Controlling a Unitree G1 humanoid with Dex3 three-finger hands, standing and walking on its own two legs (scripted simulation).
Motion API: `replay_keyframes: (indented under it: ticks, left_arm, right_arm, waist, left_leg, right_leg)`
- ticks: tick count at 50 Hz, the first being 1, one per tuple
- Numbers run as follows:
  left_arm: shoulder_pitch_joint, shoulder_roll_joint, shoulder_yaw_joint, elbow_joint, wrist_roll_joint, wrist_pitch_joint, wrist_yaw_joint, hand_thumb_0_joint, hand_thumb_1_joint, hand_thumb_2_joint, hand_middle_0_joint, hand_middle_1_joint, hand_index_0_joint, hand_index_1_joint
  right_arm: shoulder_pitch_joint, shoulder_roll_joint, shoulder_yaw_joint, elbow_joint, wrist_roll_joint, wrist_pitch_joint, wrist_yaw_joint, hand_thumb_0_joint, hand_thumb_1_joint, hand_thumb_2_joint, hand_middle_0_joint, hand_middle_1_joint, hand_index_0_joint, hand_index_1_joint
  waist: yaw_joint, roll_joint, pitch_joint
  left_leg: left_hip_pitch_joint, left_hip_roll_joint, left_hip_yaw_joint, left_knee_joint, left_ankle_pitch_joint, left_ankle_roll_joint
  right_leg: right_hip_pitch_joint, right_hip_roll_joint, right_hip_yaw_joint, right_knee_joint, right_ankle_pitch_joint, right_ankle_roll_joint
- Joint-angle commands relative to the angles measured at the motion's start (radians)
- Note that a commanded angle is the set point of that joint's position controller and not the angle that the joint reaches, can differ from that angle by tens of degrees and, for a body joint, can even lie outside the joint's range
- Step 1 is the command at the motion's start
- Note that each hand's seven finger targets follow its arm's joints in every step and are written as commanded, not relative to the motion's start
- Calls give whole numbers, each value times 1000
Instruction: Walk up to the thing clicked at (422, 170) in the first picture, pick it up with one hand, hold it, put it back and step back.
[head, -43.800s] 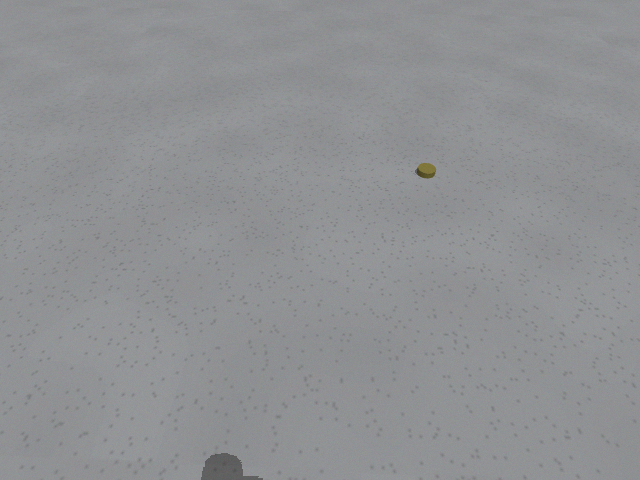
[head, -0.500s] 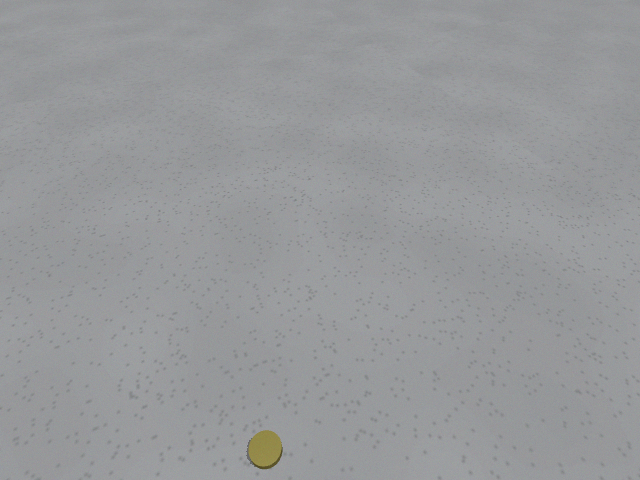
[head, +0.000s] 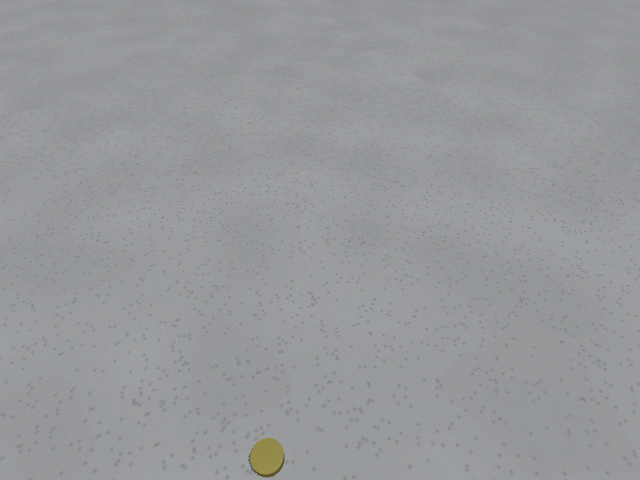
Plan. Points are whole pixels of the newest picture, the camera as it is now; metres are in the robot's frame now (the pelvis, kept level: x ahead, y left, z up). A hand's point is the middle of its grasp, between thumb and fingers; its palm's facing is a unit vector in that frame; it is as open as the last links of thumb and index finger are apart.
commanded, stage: walk up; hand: left
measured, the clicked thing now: (267, 457) +0.38 +0.17 -0.76
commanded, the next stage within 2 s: stand in 0.04 s
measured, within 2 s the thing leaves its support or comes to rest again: neither
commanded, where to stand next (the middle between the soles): +0.04 -0.01 m, yaw +1 degrees
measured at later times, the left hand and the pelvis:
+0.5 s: hand out of the picture +0.07 +0.24 -0.15, palm faces -0.03 -0.94 -0.35, open 7.4 cm; pelvis -0.01 -0.02 +0.00, yaw +0 degrees
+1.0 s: hand out of the picture +0.08 +0.24 -0.15, palm faces -0.04 -0.94 -0.35, open 7.4 cm; pelvis +0.00 -0.02 +0.00, yaw -1 degrees
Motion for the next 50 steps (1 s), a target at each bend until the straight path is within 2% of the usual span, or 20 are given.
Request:
replay_keyframes:
  ticks: [1,2,7,14,16,18,22,26,28,30,32,34,37,39,43,45,50]
  left_arm:
    - [-52,229,46,-62,0,-21,13,0,900,900,-200,-300,-200,-300]
    - [-51,220,39,-48,-12,-13,11,0,900,900,-200,-300,-200,-300]
    - [-39,209,36,-48,-15,-7,5,0,900,900,-200,-300,-200,-300]
    - [-45,215,34,-39,-12,-8,4,0,900,900,-200,-300,-200,-300]
    - [-51,216,34,-40,-10,-8,6,0,900,900,-200,-300,-200,-300]
    - [-53,216,34,-38,-10,-5,5,0,900,900,-200,-300,-200,-300]
    - [-48,221,38,-38,-10,-5,3,0,900,900,-200,-300,-200,-300]
    - [-47,226,41,-42,-6,-2,1,0,900,900,-200,-300,-200,-300]
    - [-48,228,41,-43,-6,0,0,0,900,900,-200,-300,-200,-300]
    - [-45,227,42,-46,-4,1,-1,0,900,900,-200,-300,-200,-300]
    - [-45,225,41,-52,-5,-2,-1,0,900,900,-200,-300,-200,-300]
    - [-43,226,42,-55,-8,-5,-2,0,900,900,-200,-300,-200,-300]
    - [-42,221,42,-53,-10,0,-4,0,900,900,-200,-300,-200,-300]
    - [-33,218,40,-52,-11,-1,-4,0,900,900,-200,-300,-200,-300]
    - [-29,217,38,-52,-12,0,-3,0,900,900,-200,-300,-200,-300]
    - [-23,213,35,-50,-11,1,-3,0,900,900,-200,-300,-200,-300]
    - [-23,216,35,-49,-12,1,-1,0,900,900,-200,-300,-200,-300]
  right_arm:
    - [-50,-211,-44,-69,-3,-24,-10,0,-900,-900,200,300,200,300]
    - [-77,-196,-37,-75,-4,-35,-16,0,-900,-900,200,300,200,300]
    - [-67,-212,-40,-61,-1,-49,-23,0,-900,-900,200,300,200,300]
    - [-75,-198,-35,-57,3,-45,-25,0,-900,-900,200,300,200,300]
    - [-77,-196,-34,-55,1,-42,-24,0,-900,-900,200,300,200,300]
    - [-79,-193,-32,-54,0,-39,-24,0,-900,-900,200,300,200,300]
    - [-75,-194,-31,-53,-2,-40,-22,0,-900,-900,200,300,200,300]
    - [-69,-191,-32,-54,-5,-38,-20,0,-900,-900,200,300,200,300]
    - [-57,-191,-30,-53,-6,-36,-18,0,-900,-900,200,300,200,300]
    - [-53,-193,-34,-57,-7,-36,-17,0,-900,-900,200,300,200,300]
    - [-49,-194,-34,-59,-8,-37,-16,0,-900,-900,200,300,200,300]
    - [-44,-190,-32,-61,-11,-41,-17,0,-900,-900,200,300,200,300]
    - [-48,-199,-33,-60,-10,-42,-20,0,-900,-900,200,300,200,300]
    - [-49,-202,-31,-60,-8,-44,-21,0,-900,-900,200,300,200,300]
    - [-38,-199,-27,-55,-6,-45,-24,0,-900,-900,200,300,200,300]
    - [-37,-202,-25,-52,-4,-44,-25,0,-900,-900,200,300,200,300]
    - [-34,-200,-23,-52,-3,-42,-25,0,-900,-900,200,300,200,300]
  waist:
    - [6,-5,-62]
    - [3,-53,-43]
    - [2,5,-96]
    - [-5,-21,-115]
    - [-6,-26,-95]
    - [-7,-18,-66]
    - [-6,-20,-57]
    - [-6,-29,-34]
    - [-5,-37,-12]
    - [-8,-42,-22]
    - [-6,-43,-32]
    - [-5,-32,-56]
    - [0,-17,-60]
    - [3,-9,-73]
    - [3,-17,-77]
    - [2,-10,-75]
    - [2,-19,-68]
  left_leg:
    - [-36,77,-72,-89,113,55]
    - [-21,103,-85,-114,181,44]
    - [26,107,-68,-105,283,30]
    - [55,109,-55,-102,281,28]
    - [40,107,-54,-105,240,27]
    - [17,99,-52,-119,160,24]
    - [18,100,-51,-125,123,25]
    - [3,93,-50,-126,47,26]
    - [-20,85,-49,-123,-7,29]
    - [-2,87,-49,-116,-3,33]
    - [-5,89,-51,-111,25,36]
    - [2,94,-53,-114,60,35]
    - [-6,97,-57,-120,54,34]
    - [-1,104,-62,-119,98,35]
    - [7,103,-56,-117,149,28]
    - [7,103,-55,-115,128,29]
    - [8,106,-55,-117,165,27]
  right_leg:
    - [47,-60,61,-61,83,-60]
    - [15,-65,67,-53,125,-54]
    - [62,-70,69,-49,206,-52]
    - [73,-74,72,-69,243,-54]
    - [65,-74,72,-82,214,-52]
    - [46,-72,77,-100,144,-52]
    - [27,-71,87,-109,97,-55]
    - [-10,-67,95,-131,-10,-54]
    - [-32,-69,108,-149,-99,-53]
    - [-54,-68,112,-154,-120,-56]
    - [-39,-71,117,-156,-91,-59]
    - [-12,-69,108,-127,-20,-59]
    - [-5,-65,104,-114,-19,-61]
    - [20,-65,97,-102,48,-62]
    - [25,-63,89,-85,98,-63]
    - [22,-64,90,-92,81,-62]
    - [29,-65,83,-81,129,-62]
